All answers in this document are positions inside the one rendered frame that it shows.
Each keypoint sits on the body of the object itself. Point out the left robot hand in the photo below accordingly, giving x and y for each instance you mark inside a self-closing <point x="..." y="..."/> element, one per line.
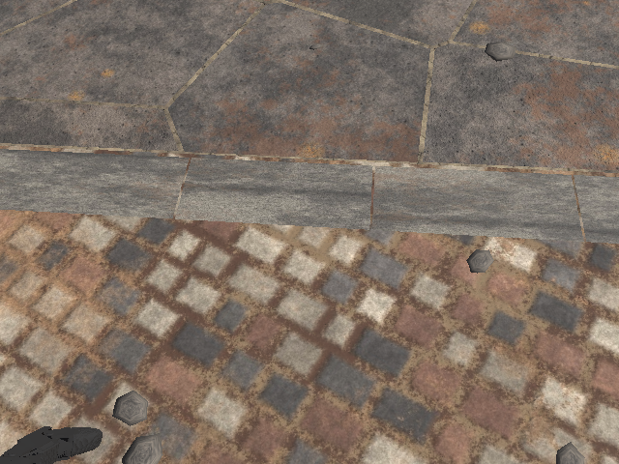
<point x="46" y="446"/>

